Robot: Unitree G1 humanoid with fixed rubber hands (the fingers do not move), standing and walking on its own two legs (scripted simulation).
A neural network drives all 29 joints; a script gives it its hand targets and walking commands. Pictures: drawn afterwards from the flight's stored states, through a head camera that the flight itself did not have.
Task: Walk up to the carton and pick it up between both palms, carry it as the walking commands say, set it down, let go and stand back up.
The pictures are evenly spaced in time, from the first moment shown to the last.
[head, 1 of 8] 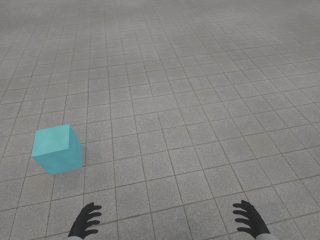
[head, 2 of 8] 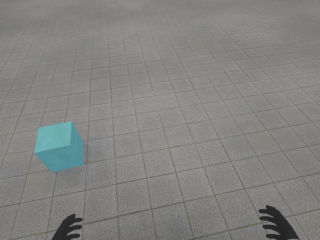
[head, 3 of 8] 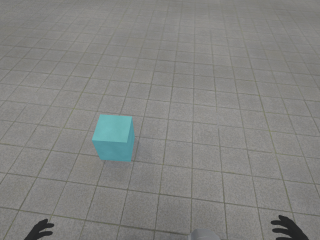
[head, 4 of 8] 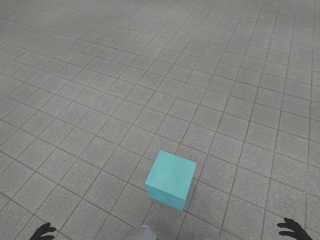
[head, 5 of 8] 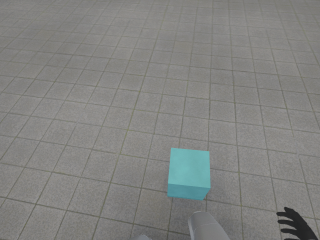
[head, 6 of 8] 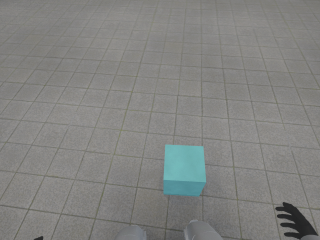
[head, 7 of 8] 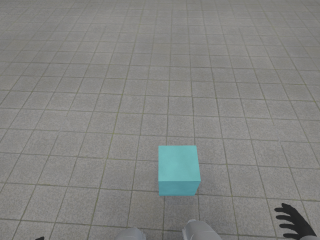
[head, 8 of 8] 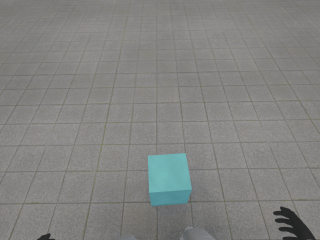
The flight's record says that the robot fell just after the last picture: no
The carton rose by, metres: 0.00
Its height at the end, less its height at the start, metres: +0.00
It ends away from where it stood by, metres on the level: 0.00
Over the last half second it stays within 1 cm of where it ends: yes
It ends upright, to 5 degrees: yes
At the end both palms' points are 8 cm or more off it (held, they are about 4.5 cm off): yes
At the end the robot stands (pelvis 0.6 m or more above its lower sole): yes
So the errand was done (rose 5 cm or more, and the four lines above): no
